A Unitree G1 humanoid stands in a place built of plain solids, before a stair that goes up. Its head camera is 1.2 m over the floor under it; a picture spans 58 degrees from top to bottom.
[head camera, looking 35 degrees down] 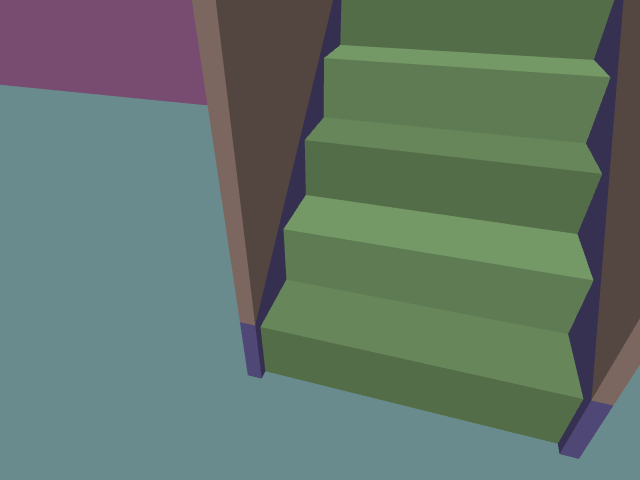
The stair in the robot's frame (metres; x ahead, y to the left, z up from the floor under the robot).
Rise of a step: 0.21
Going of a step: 0.24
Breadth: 0.91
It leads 16 degrees to the right of straight ahead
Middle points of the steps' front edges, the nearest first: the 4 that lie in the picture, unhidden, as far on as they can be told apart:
0.81 -0.25 0.21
1.04 -0.32 0.43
1.27 -0.38 0.64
1.49 -0.45 0.85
